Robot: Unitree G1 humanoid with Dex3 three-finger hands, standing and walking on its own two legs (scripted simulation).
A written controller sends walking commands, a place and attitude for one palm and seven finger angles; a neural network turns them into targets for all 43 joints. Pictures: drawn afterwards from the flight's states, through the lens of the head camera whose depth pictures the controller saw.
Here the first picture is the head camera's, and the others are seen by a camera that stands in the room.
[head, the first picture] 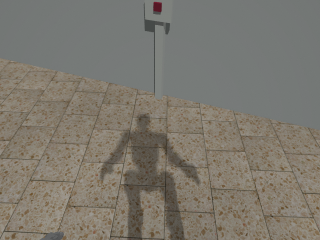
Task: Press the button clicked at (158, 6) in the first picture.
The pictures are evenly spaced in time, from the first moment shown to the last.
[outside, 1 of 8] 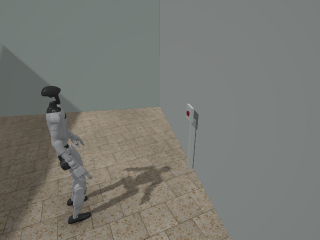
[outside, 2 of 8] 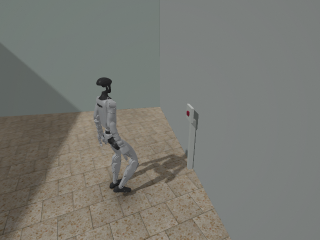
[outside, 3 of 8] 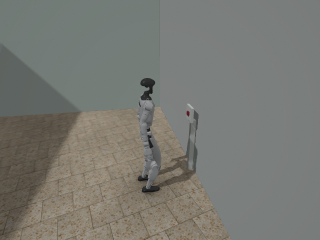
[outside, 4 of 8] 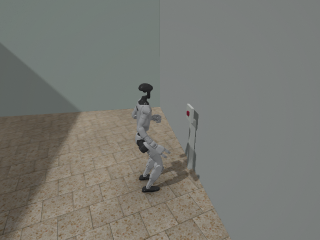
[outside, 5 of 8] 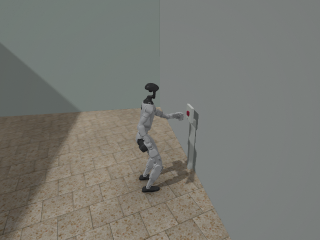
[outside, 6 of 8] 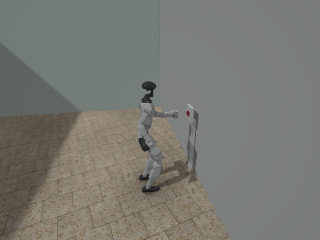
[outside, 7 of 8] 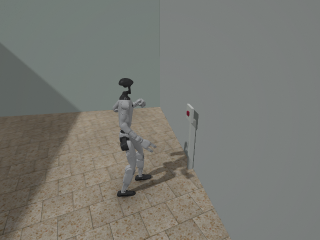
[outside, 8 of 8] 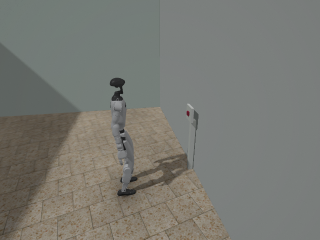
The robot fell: no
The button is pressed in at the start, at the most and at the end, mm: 0 9 0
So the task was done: yes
